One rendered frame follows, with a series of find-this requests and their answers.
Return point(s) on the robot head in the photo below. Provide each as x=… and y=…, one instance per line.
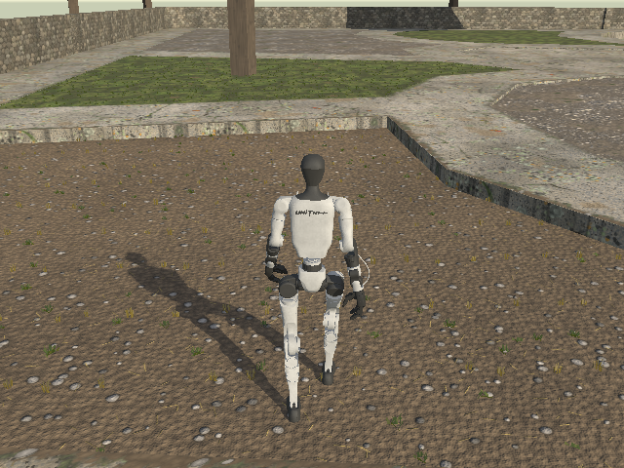
x=313, y=168

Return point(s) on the right robot forearm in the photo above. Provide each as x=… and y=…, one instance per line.
x=353, y=268

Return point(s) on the robot left hand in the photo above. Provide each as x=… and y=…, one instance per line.
x=279, y=269

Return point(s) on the left robot upper arm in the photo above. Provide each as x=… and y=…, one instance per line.
x=281, y=206

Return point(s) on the right robot upper arm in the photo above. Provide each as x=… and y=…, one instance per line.
x=343, y=207

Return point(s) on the robot right hand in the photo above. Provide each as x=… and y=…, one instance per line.
x=361, y=303

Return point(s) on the left robot thigh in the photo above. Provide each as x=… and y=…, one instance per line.
x=288, y=296

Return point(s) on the left robot forearm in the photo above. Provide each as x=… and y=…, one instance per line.
x=271, y=254

